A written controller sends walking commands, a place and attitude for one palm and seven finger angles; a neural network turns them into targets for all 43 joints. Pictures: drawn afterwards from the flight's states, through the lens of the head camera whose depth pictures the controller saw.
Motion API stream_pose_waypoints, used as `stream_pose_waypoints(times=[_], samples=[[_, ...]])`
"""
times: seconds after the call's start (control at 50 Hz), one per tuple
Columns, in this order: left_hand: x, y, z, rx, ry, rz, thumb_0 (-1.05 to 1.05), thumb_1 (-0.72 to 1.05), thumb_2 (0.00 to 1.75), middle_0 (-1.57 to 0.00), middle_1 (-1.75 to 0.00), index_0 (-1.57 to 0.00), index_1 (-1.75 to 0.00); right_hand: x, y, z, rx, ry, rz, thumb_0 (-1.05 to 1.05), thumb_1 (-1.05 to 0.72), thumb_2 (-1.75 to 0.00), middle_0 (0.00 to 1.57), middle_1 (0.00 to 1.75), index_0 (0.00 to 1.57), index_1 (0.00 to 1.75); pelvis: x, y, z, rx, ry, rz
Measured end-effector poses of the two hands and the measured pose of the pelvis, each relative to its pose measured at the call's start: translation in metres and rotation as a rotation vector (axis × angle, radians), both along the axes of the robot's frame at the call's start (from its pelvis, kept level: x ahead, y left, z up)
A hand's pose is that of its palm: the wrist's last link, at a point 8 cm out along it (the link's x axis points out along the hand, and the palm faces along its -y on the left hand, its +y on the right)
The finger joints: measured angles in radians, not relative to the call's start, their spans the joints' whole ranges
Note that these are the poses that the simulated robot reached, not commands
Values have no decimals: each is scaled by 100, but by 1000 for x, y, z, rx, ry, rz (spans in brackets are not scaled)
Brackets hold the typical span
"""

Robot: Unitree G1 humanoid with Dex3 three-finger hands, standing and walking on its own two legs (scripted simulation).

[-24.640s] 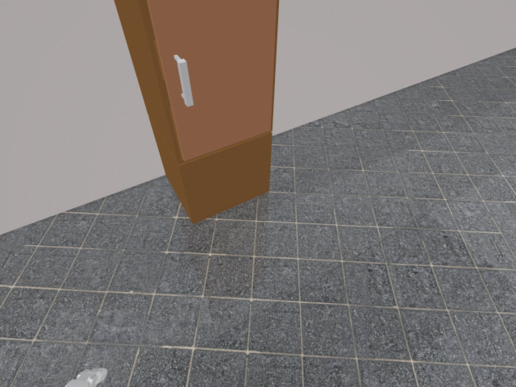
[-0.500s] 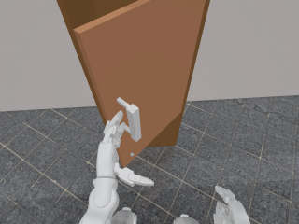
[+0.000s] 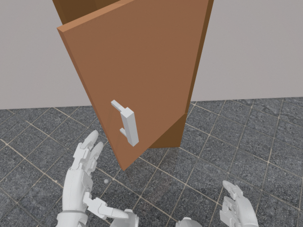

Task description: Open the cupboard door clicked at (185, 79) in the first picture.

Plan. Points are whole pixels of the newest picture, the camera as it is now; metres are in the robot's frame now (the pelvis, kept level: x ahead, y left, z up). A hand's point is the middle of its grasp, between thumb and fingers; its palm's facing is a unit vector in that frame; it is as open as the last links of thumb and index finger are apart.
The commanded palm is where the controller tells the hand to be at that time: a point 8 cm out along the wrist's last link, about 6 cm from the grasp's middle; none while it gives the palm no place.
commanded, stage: slide the hand sideways off the handle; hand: left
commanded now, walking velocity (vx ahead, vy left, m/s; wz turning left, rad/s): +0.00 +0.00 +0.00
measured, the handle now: (125, 124) +0.36 +0.10 +0.07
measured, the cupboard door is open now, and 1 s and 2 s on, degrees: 44 44 44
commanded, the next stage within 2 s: draw the hand back to the body in 0.04 s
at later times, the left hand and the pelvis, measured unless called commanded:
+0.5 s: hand (75, 183) +0.20 +0.16 +0.11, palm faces +0.09 -1.00 -0.05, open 16.3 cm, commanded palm +0.17 +0.22 +0.12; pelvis +0.00 +0.01 +0.02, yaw +0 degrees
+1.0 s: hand (15, 165) +0.21 +0.25 +0.17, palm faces +0.26 -0.89 -0.36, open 13.2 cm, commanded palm +0.17 +0.29 +0.20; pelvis +0.01 +0.04 +0.06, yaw -1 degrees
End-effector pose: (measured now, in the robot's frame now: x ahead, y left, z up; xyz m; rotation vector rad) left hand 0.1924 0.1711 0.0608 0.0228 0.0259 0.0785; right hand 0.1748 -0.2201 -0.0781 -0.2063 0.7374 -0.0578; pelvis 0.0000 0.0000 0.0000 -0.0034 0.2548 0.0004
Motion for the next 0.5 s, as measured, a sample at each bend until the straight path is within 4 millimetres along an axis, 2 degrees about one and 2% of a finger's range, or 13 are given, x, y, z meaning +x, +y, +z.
stream_pose_waypoints(times=[0.12, 0.22, 0.38, 0.5], samples=[[-10, 5, 2, -7, 7, -2, -1, -50, 30, -15, -30, -15, -30, -4, -4, -1, -4, -11, -11, 1, -90, -90, 20, 30, 20, 30, -1, 0, -2, -2, 2, 4], [-10, 4, 3, -6, -19, -28, -1, -50, 30, -15, -30, -15, -30, -9, -5, -2, -14, -22, -20, 1, -90, -90, 20, 30, 20, 30, -6, 0, -5, -4, 2, 1], [-17, 29, 45, 42, -65, 11, -1, -49, 30, -16, -30, -15, -30, -16, 3, 14, 18, -45, -58, 1, -90, -90, 20, 30, 20, 30, -4, 5, 9, -10, -51, -2], [-21, 42, 53, 26, -34, 7, -1, -50, 30, -15, -30, -15, -30, -14, 9, 32, 3, -83, -47, 1, -90, -90, 20, 30, 20, 30, -3, 11, 20, -17, -82, 3]])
